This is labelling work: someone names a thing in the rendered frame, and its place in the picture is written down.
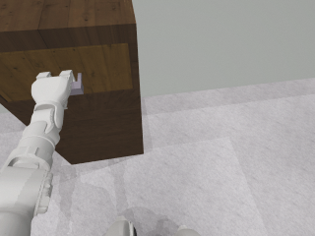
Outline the robot left forearm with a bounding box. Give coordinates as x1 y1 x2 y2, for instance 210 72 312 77
0 100 64 176

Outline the robot left hand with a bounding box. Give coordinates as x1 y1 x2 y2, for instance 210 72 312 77
31 70 76 110

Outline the robot right shin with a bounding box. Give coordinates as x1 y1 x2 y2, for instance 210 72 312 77
177 225 187 231

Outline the robot left thigh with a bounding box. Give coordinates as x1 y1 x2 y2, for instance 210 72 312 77
104 220 134 236

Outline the handle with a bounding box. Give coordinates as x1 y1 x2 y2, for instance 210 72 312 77
70 73 84 95

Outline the drawer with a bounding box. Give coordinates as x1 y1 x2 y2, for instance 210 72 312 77
0 42 133 102

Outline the cabinet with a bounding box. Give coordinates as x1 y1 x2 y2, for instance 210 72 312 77
0 0 144 165

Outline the left robot upper arm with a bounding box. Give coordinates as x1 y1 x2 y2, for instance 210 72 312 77
0 166 53 236

